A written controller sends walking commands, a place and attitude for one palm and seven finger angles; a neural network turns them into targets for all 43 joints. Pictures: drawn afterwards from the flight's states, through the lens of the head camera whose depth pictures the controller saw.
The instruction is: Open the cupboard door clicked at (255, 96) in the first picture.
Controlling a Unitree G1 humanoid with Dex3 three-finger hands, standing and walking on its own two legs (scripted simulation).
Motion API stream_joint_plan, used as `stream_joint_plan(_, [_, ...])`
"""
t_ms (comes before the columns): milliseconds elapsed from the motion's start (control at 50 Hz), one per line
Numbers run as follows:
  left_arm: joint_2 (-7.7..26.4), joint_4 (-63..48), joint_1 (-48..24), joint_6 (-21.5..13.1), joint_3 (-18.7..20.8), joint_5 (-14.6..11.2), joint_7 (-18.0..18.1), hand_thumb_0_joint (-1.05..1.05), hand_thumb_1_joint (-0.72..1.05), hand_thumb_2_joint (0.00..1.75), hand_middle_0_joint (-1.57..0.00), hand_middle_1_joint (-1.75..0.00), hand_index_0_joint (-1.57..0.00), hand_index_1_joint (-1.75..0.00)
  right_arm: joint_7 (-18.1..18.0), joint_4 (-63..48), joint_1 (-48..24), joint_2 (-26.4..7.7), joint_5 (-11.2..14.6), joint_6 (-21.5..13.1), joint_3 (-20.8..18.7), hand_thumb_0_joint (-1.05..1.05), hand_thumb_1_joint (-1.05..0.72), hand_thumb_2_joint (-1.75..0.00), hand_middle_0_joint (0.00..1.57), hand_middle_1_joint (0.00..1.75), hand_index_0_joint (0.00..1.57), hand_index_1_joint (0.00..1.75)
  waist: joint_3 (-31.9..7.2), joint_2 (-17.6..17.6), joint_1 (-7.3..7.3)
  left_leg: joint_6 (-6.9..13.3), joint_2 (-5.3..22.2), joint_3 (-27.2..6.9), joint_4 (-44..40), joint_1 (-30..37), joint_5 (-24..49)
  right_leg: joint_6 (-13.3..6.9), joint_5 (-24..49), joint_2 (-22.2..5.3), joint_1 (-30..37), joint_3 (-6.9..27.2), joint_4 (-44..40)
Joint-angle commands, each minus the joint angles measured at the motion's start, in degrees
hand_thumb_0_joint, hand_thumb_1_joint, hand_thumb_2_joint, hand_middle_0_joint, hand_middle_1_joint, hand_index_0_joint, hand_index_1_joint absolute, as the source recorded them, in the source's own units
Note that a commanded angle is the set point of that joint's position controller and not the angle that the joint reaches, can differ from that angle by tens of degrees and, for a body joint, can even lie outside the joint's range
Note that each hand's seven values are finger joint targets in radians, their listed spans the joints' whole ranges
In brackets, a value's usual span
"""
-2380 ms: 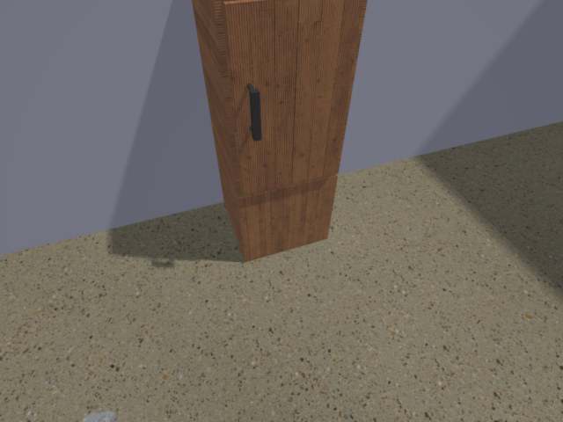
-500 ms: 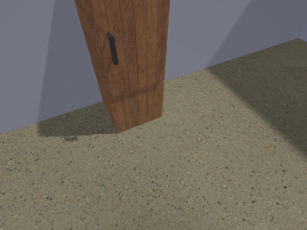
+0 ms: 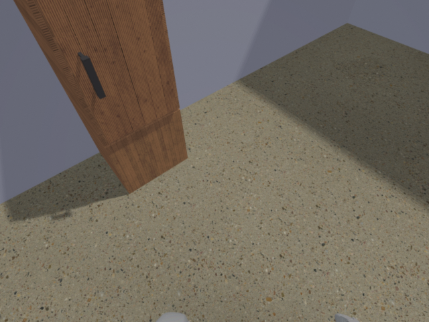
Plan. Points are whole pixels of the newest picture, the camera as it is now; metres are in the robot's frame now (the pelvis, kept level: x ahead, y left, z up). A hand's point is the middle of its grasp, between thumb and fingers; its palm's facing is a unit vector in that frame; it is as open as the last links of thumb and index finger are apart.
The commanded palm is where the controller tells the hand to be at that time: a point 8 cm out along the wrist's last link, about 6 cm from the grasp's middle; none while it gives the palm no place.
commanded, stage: walk to a spot facing it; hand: left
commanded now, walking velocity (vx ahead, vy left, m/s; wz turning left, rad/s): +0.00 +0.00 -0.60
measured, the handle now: (91, 75) +0.80 +0.50 -0.02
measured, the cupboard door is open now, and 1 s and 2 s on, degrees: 0 0 0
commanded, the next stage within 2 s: turn to face it in 1.66 s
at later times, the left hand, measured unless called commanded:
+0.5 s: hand out of the picture +0.09 +0.25 -0.17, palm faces -0.28 -0.94 -0.20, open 7.4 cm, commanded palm none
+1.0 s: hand (194, 288) +0.21 +0.08 -0.17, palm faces -0.53 -0.82 -0.20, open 7.2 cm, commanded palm none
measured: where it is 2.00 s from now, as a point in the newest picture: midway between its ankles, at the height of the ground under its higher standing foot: (276, 282)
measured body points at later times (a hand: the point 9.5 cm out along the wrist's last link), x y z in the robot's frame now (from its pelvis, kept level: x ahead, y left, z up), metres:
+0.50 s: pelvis -0.02 +0.06 +0.00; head -0.01 +0.09 +0.45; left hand +0.11 +0.30 -0.15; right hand -0.07 -0.19 -0.12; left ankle -0.02 +0.16 -0.74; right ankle -0.08 -0.09 -0.66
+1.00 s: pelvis +0.07 -0.06 +0.00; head +0.08 -0.06 +0.45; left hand +0.24 +0.12 -0.15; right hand -0.03 -0.29 -0.14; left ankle +0.20 +0.02 -0.68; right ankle -0.04 -0.12 -0.74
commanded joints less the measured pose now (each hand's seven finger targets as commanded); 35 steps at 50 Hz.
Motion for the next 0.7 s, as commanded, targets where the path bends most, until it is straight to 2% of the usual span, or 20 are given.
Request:
stream_joint_plan(0, [12.5,-3.5,2.8,-0.8,3.3,0.5,0.6,0.0,0.9,0.9,-0.2,-0.3,-0.2,-0.3,-0.2,-5.7,-1.8,-4.0,0.3,-1.7,-0.6,0.0,-0.9,-0.9,0.2,0.3,0.2,0.3,-6.9,-8.0,0.61,0.3,-0.8,-0.7,-6.8,-2.6,-2.6,-6.5,11.8,-15.9,10.2,21.7,-6.6])
stream_joint_plan(80, [13.5,-4.6,-0.2,-0.1,3.5,0.6,0.4,0.0,0.9,0.9,-0.2,-0.3,-0.2,-0.3,-0.4,-5.7,1.3,-4.3,0.9,-2.1,-0.6,0.0,-0.9,-0.9,0.2,0.3,0.2,0.3,-6.8,-9.5,-0.54,2.1,-3.0,-0.8,-18.0,5.8,-2.2,-5.0,10.3,-13.9,4.9,24.0,-7.0])
stream_joint_plan(100, [13.7,-4.9,-1.8,0.0,3.4,0.6,0.5,0.0,0.9,0.9,-0.2,-0.3,-0.2,-0.3,-0.5,-5.3,4.2,-4.2,1.1,-2.3,-0.6,0.0,-0.9,-0.9,0.2,0.3,0.2,0.3,-7.5,-9.2,-2.14,2.4,-3.0,-0.6,-22.9,9.6,0.0,-3.8,8.9,-13.7,2.8,23.6,-6.0])
stream_joint_plan(120, [13.4,-5.3,-3.1,0.2,3.4,0.3,0.4,0.0,0.9,0.9,-0.2,-0.3,-0.2,-0.3,-0.7,-4.4,7.2,-4.4,1.1,-2.7,-0.6,0.0,-0.9,-0.9,0.2,0.3,0.2,0.3,-8.5,-8.2,-3.41,2.9,-3.2,0.0,-30.1,16.8,4.6,-1.7,6.5,-11.5,-1.1,22.2,-4.3])
stream_joint_plan(140, [11.9,-6.0,-3.8,0.2,3.1,0.0,0.2,0.0,0.9,0.9,-0.2,-0.3,-0.2,-0.3,-1.1,-3.8,9.7,-6.3,1.0,-3.3,-0.9,0.0,-0.9,-0.9,0.2,0.3,0.2,0.3,-8.9,-4.7,-4.85,4.3,0.8,-3.1,-35.6,25.5,6.0,1.1,-0.5,-7.3,-8.8,18.0,0.0])
stream_joint_plan(160, [8.4,-6.8,-3.0,0.4,2.5,-0.5,-0.5,0.0,0.9,0.9,-0.2,-0.3,-0.2,-0.3,-1.3,-4.5,9.3,-11.2,0.2,-3.6,-1.7,0.0,-0.9,-0.9,0.2,0.3,0.2,0.3,-7.3,10.7,-4.8,7.4,14.2,-17.2,-43.4,29.5,-0.3,4.0,-13.9,0.5,-19.7,8.4,11.7])
stream_joint_plan(180, [9.0,-7.1,-3.5,0.4,3.0,0.1,-0.6,0.0,0.9,0.9,-0.2,-0.3,-0.2,-0.3,-1.0,-6.1,6.0,-13.6,0.2,-3.0,-2.1,0.0,-0.9,-0.9,0.2,0.3,0.2,0.3,-3.3,15.3,-3.7,11.1,24.3,-23.0,-44.9,20.0,1.5,6.7,-21.9,0.0,-21.4,-0.9,26.3])
stream_joint_plan(200, [10.9,-7.0,-3.0,0.4,3.7,0.6,-0.9,0.0,0.9,0.9,-0.2,-0.3,-0.2,-0.3,-0.9,-7.9,2.5,-11.9,0.1,-2.8,-1.2,0.0,-0.9,-0.9,0.2,0.3,0.2,0.3,-1.4,9.6,-1.98,13.4,24.5,-22.0,-44.8,11.3,3.5,7.7,-19.5,-3.5,-17.8,-0.4,34.6])
stream_joint_plan(220, [11.5,-4.7,-0.7,1.1,4.3,1.2,-1.1,0.0,0.9,0.9,-0.2,-0.3,-0.2,-0.3,-0.9,-7.9,-0.7,-7.9,-0.3,-3.1,-0.2,0.0,-0.9,-0.9,0.2,0.3,0.2,0.3,-0.3,8.5,0.13,11.8,19.1,-15.4,-44.1,8.3,6.1,8.1,-15.4,-3.6,-15.8,-0.6,39.8])
stream_joint_plan(240, [10.7,-3.7,0.4,1.3,4.4,1.1,-1.7,0.0,0.9,0.9,-0.2,-0.3,-0.2,-0.3,-1.0,-8.5,-2.1,-7.2,-0.4,-3.3,0.1,0.0,-0.9,-0.9,0.2,0.3,0.2,0.3,0.6,8.0,0.95,11.1,16.0,-9.6,-42.9,6.5,8.1,8.1,-13.1,-4.2,-15.0,-2.2,44.4])
stream_joint_plan(280, [8.7,-3.5,1.2,1.6,3.6,0.9,-2.4,0.0,0.9,0.9,-0.2,-0.3,-0.2,-0.3,-0.8,-8.0,-0.4,-7.0,-0.5,-3.6,0.2,0.0,-0.9,-0.9,0.2,0.3,0.2,0.3,0.0,8.0,0.86,10.3,12.3,-3.0,-41.6,10.1,9.1,8.5,-10.1,-5.0,-16.7,-4.6,47.0])
stream_joint_plan(300, [8.3,-3.4,0.4,1.5,3.2,1.0,-2.7,0.0,0.9,0.9,-0.2,-0.3,-0.2,-0.3,-0.8,-7.2,2.0,-6.6,-0.4,-3.8,0.4,0.0,-0.9,-0.9,0.2,0.3,0.2,0.3,-0.4,7.5,-0.19,9.7,11.7,-1.8,-41.5,13.0,6.7,8.4,-9.3,-5.4,-18.7,-5.9,46.1])
stream_joint_plan(340, [7.6,-4.5,-3.4,1.2,2.8,0.9,-3.1,0.0,0.9,0.9,-0.2,-0.3,-0.2,-0.3,-0.7,-5.3,8.3,-6.8,-0.5,-4.3,-0.1,0.0,-0.9,-0.9,0.2,0.3,0.2,0.3,0.4,8.4,-2.93,10.5,13.1,-3.5,-42.7,17.8,1.5,8.4,-8.8,-6.9,-22.2,-6.6,43.1])
stream_joint_plan(400, [7.2,-5.5,-7.7,0.8,2.6,0.9,-3.6,0.0,0.9,0.9,-0.2,-0.3,-0.2,-0.3,-0.5,-3.1,14.0,-7.2,-0.5,-5.1,-0.5,0.0,-0.9,-0.9,0.2,0.3,0.2,0.3,1.9,7.5,-5.01,11.9,16.7,-5.5,-44.9,21.6,-2.0,8.4,-8.9,-9.7,-24.8,-7.3,37.3])
stream_joint_plan(520, [5.1,-6.3,-11.7,0.4,1.9,0.7,-4.3,0.0,0.9,0.9,-0.2,-0.3,-0.2,-0.3,0.0,-0.5,16.7,-8.6,-1.0,-5.7,-1.3,0.0,-0.9,-0.9,0.2,0.3,0.2,0.3,3.2,8.0,-5.64,11.8,19.7,0.5,-46.4,19.9,-5.7,7.4,-10.7,-12.5,-19.9,-10.5,24.3])
stream_joint_plan(560, [4.3,-6.3,-12.1,0.1,1.7,0.6,-4.4,0.0,0.9,0.9,-0.2,-0.3,-0.2,-0.3,0.3,0.0,16.6,-8.8,-1.2,-5.6,-1.5,0.0,-0.9,-0.9,0.2,0.3,0.2,0.3,2.6,8.3,-5.62,10.9,19.6,4.4,-45.4,18.2,-4.0,6.8,-11.0,-12.0,-15.1,-12.5,19.2])
stream_joint_plan(600, [3.9,-6.6,-12.9,-0.5,1.5,0.6,-4.3,0.0,0.9,0.9,-0.2,-0.3,-0.2,-0.3,0.7,0.9,17.4,-8.8,-1.3,-5.7,-1.6,0.0,-0.9,-0.9,0.2,0.3,0.2,0.3,1.5,8.6,-5.94,10.3,19.8,6.0,-43.2,17.5,-1.3,6.1,-12.9,-10.6,-10.4,-14.2,14.9])
stream_joint_plan(640, [3.8,-5.9,-10.8,-1.2,1.6,0.6,-4.1,0.0,0.9,0.9,-0.2,-0.3,-0.2,-0.3,0.9,1.4,16.6,-9.1,-1.4,-5.7,-1.5,0.0,-0.9,-0.9,0.2,0.3,0.2,0.3,0.2,7.8,-4.31,9.2,20.0,8.7,-39.0,16.9,2.7,5.1,-12.4,-9.5,-4.6,-15.1,9.4])
stream_joint_plan(660, [4.4,-4.4,-6.5,-1.6,2.0,0.6,-3.8,0.0,0.9,0.9,-0.2,-0.3,-0.2,-0.3,1.1,1.4,15.6,-9.1,-1.3,-5.6,-1.5,0.0,-0.9,-0.9,0.2,0.3,0.2,0.3,-1.6,6.3,-1.86,7.6,18.6,11.5,-32.6,14.6,4.7,4.3,-9.0,-8.1,2.7,-16.3,5.0])
stream_joint_plan(680, [7.5,-1.6,1.1,-2.5,2.5,0.8,-3.3,0.0,0.9,0.9,-0.2,-0.3,-0.2,-0.3,1.5,1.2,15.5,-8.1,-0.9,-5.5,-1.1,0.0,-0.9,-0.9,0.2,0.3,0.2,0.3,-5.8,-0.2,1.73,4.7,15.3,16.2,-18.9,9.1,9.0,2.6,-7.6,-7.8,15.8,-15.6,0.3])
